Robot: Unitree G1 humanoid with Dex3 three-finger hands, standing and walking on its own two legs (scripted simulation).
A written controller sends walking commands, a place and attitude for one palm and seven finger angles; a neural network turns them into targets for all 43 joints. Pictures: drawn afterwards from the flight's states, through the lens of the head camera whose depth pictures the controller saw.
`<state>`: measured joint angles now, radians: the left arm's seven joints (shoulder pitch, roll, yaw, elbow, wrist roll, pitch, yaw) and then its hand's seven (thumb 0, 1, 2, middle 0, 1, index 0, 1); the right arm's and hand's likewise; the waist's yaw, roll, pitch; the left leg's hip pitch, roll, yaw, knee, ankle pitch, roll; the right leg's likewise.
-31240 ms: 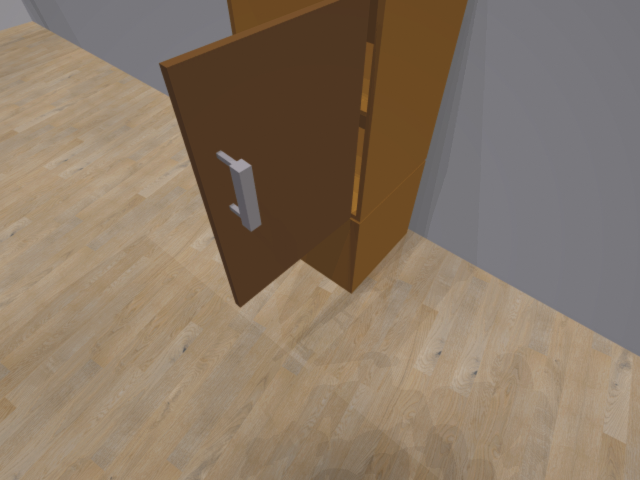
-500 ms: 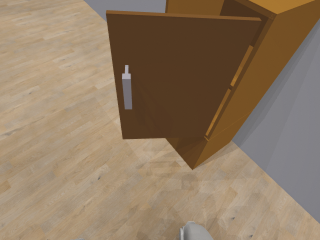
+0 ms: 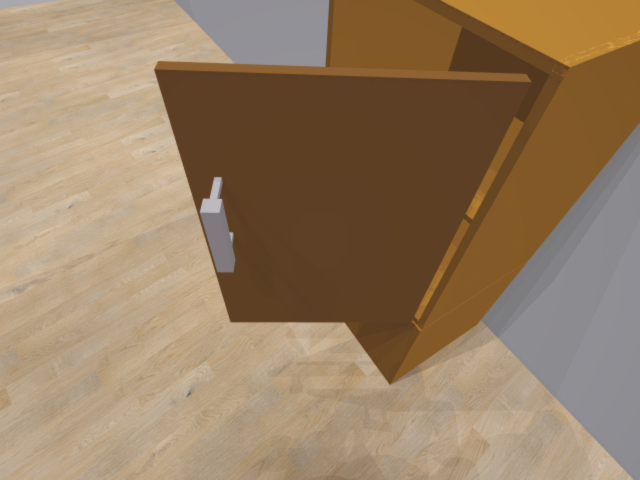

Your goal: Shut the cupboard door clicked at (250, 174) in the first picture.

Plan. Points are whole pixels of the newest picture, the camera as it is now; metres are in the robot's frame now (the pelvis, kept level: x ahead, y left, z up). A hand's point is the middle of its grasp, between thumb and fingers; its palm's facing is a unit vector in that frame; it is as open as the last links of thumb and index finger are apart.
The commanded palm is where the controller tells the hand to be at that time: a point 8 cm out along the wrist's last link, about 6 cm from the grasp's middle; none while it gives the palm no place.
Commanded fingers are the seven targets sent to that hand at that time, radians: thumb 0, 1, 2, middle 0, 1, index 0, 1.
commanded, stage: come to a stop and stand still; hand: left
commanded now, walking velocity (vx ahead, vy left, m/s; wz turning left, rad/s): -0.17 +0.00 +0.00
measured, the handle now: (221, 226) +0.43 +0.18 +0.04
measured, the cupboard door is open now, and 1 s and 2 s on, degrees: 59 59 59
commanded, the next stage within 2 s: look again from close up in 0.74 s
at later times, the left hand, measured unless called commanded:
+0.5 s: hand out of the picture +0.01 +0.14 -0.17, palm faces +0.03 -0.98 -0.20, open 7.3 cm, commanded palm none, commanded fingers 0.00 0.90 0.90 -0.20 -0.30 -0.20 -0.30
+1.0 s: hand out of the picture -0.05 +0.14 -0.17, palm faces +0.00 -0.98 -0.20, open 7.3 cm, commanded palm none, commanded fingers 0.00 0.90 0.90 -0.20 -0.30 -0.20 -0.30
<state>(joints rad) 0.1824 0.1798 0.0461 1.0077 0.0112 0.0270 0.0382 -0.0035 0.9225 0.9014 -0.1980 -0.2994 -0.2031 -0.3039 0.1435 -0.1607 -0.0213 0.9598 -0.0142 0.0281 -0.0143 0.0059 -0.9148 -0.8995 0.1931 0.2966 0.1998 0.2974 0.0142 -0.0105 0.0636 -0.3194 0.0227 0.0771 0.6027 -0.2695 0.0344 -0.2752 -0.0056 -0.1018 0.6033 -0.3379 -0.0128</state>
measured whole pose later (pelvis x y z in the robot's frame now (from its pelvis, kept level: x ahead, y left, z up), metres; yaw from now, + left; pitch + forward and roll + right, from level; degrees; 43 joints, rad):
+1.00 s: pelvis -0.05 -0.02 +0.01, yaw +0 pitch -2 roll +0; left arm 0.29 0.14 -0.02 1.10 0.01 -0.02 0.04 0.00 0.91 0.90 -0.20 -0.30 -0.20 -0.30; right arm 0.28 -0.16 0.00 1.05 -0.01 -0.01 -0.02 0.01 -0.92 -0.90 0.20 0.30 0.20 0.30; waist -0.02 0.02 0.04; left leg -0.20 0.00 0.03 0.50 -0.26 0.01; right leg -0.21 -0.01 0.02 0.48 -0.24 0.01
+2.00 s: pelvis -0.03 -0.02 +0.01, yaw +2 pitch -1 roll +0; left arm 0.31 0.14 0.00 1.06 0.01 -0.01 0.05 0.01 0.91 0.90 -0.20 -0.30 -0.20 -0.30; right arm 0.22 -0.15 -0.01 1.08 0.00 -0.01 -0.04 0.02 -0.93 -0.90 0.20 0.30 0.20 0.30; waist 0.01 -0.04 0.06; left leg -0.20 -0.02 0.00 0.52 -0.30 0.02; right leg -0.20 -0.03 -0.01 0.52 -0.30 0.02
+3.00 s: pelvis -0.02 -0.05 +0.01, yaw +1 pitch +0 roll +1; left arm 0.15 0.24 -0.01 1.06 0.01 -0.02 0.01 0.00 0.91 0.90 -0.20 -0.30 -0.20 -0.30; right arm 0.16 -0.24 0.02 1.09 -0.01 -0.02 -0.01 0.01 -0.91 -0.90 0.20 0.30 0.20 0.30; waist 0.00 0.00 0.04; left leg -0.15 0.01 0.01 0.41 -0.26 -0.02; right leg -0.18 0.00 0.00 0.45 -0.27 -0.01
